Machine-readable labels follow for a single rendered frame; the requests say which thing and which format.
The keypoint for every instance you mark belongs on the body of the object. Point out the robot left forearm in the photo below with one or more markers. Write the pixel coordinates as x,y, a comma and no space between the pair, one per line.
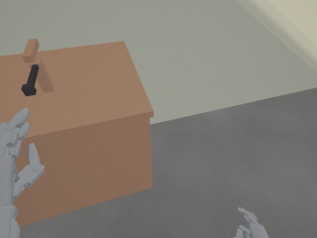
9,228

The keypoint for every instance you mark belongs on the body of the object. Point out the counter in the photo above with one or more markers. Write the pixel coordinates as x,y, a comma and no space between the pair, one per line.
89,121

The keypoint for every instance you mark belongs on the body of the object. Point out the robot left hand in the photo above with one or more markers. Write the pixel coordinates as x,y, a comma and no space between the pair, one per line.
12,134

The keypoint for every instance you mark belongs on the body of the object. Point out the robot right hand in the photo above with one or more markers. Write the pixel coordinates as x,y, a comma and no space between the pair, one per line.
256,229

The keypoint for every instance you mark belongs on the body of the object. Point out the tap lever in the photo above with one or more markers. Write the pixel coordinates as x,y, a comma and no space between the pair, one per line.
29,88

